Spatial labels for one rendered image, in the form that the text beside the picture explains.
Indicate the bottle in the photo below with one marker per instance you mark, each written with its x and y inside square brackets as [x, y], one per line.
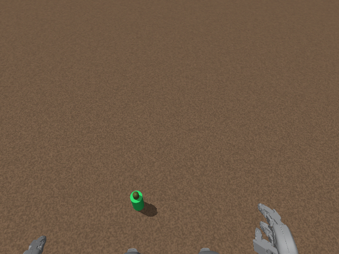
[137, 200]

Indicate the right robot hand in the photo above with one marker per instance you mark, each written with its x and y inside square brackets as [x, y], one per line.
[279, 234]

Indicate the left robot hand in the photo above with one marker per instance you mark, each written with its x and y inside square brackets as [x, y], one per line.
[36, 246]

